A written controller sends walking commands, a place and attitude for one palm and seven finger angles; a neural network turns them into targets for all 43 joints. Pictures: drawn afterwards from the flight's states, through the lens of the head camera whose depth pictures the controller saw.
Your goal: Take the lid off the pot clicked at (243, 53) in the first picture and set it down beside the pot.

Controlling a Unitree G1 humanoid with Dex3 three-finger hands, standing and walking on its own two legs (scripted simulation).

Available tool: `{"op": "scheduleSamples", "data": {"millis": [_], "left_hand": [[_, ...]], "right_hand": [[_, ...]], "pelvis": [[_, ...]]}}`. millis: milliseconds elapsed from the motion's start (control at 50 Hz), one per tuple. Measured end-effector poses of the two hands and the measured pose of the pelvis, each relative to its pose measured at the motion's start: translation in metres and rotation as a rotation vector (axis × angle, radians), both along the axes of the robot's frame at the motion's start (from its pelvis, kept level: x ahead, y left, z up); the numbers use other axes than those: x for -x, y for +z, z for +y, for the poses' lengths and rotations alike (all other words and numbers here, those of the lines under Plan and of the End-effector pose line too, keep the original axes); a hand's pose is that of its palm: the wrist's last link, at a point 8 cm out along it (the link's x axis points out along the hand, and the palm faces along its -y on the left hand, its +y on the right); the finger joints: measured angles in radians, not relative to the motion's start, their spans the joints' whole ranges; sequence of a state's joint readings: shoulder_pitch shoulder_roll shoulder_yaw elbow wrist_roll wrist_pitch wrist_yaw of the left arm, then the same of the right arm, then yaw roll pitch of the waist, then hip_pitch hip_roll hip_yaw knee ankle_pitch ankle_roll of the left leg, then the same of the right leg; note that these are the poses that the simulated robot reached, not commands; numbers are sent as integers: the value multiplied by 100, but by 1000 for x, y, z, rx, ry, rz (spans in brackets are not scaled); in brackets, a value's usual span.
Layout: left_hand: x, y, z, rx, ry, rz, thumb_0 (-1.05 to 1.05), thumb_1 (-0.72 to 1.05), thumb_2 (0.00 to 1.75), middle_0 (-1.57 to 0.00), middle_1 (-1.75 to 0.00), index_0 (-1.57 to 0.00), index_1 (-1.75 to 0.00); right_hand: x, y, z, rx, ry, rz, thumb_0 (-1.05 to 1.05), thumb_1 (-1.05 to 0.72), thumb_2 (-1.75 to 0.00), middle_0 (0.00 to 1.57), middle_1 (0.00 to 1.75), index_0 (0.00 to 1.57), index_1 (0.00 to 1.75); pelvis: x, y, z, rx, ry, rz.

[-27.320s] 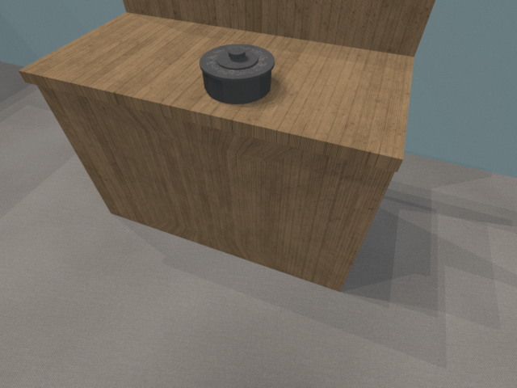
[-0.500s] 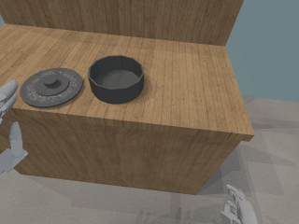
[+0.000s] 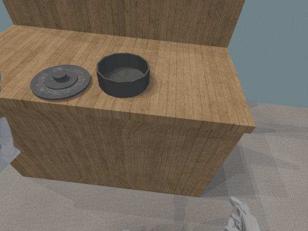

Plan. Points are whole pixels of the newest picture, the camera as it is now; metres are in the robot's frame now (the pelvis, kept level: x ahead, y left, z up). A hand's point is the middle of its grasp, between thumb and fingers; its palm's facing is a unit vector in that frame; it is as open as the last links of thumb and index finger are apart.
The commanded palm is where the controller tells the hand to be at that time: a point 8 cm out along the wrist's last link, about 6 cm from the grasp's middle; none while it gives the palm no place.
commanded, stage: step back with the hand held close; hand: left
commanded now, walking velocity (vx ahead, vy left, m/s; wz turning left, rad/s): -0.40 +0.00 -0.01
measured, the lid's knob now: (59, 75) +0.61 +0.38 +0.05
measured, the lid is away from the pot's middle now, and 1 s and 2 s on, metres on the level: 0.23 0.23 0.23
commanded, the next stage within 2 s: stop stepping back and stand still in 0.42 s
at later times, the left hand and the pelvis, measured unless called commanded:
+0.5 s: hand out of the picture +0.10 +0.25 +0.23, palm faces +0.36 -0.85 -0.39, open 7.4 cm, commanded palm none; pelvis -0.09 +0.03 +0.00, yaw -3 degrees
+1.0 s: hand out of the picture +0.02 +0.30 +0.23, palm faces +0.37 -0.85 -0.37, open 7.4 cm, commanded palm -0.02 +0.34 +0.23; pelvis -0.17 +0.07 +0.01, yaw -5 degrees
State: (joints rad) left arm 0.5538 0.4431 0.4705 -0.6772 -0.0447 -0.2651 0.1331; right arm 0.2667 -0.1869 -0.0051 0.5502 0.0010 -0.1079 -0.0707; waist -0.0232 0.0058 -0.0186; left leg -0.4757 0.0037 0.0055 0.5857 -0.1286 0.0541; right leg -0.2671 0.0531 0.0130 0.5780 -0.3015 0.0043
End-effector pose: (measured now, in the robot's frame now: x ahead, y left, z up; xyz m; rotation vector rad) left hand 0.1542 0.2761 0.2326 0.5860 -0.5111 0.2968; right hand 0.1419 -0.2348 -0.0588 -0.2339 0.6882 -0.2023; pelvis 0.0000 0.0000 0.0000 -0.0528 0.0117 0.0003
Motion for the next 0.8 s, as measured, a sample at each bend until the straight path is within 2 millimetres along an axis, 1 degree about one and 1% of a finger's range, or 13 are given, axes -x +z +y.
{"op": "scheduleSamples", "data": {"millis": [120,160,220,280,360,440,480,520,560,620,660,720,800], "left_hand": [[13,-3,-8,34,-53,8,1,88,90,-21,-30,-21,-31],[19,-4,-6,40,-72,2,1,88,90,-21,-30,-21,-31],[28,-5,3,45,-91,-30,1,88,90,-21,-30,-21,-31],[35,-4,16,47,-80,-56,1,88,90,-21,-30,-21,-31],[48,4,30,70,-43,-56,1,88,90,-21,-30,-21,-31],[69,8,29,91,-48,-41,1,88,90,-21,-30,-21,-31],[83,8,24,64,-63,-45,1,89,90,-21,-30,-20,-31],[94,8,19,48,-98,-66,1,89,90,-21,-30,-20,-31],[92,-4,22,75,-122,-30,1,88,90,-21,-30,-20,-31],[95,-9,33,127,-142,-48,1,88,90,-21,-30,-21,-31],[100,-11,40,123,-147,-71,1,88,90,-21,-30,-21,-31],[110,-8,47,110,-142,-47,1,88,90,-21,-30,-21,-31],[133,5,48,84,-121,28,1,88,90,-21,-30,-21,-31]], "right_hand": [[9,-5,-2,-2,9,38,2,-90,-90,20,30,21,30],[14,-4,-2,8,-5,44,2,-90,-90,20,30,21,30],[21,-2,1,31,-24,37,2,-90,-90,20,30,21,30],[28,4,10,45,-21,17,2,-90,-90,20,30,21,30],[41,15,28,23,13,-15,2,-90,-90,20,30,20,30],[56,18,42,-11,48,-25,2,-90,-90,20,30,21,30],[65,14,46,-22,59,-29,2,-90,-90,20,30,21,30],[77,8,46,-14,56,-24,1,-90,-90,20,30,21,30],[93,-1,44,-36,30,6,1,-90,-90,20,31,21,30],[119,0,42,-1,-28,25,2,-90,-90,20,31,21,30],[134,1,41,30,-57,-5,2,-90,-90,20,31,21,30],[161,7,48,16,-89,-10,2,-90,-90,20,30,21,30],[192,17,59,-21,-83,25,2,-90,-90,20,30,20,30]], "pelvis": [[19,2,3,24,-1,-10],[22,0,7,28,0,-19],[27,-4,16,44,5,-36],[36,-3,22,46,-8,-38],[54,6,25,64,-10,-17],[72,12,27,67,-18,8],[84,7,26,32,-37,13],[97,2,30,31,-63,-8],[105,0,38,33,-51,-25],[113,-3,45,17,-59,-24],[124,-10,53,29,-49,-12],[141,-3,55,5,-67,-19],[154,16,56,11,-63,-4]]}}
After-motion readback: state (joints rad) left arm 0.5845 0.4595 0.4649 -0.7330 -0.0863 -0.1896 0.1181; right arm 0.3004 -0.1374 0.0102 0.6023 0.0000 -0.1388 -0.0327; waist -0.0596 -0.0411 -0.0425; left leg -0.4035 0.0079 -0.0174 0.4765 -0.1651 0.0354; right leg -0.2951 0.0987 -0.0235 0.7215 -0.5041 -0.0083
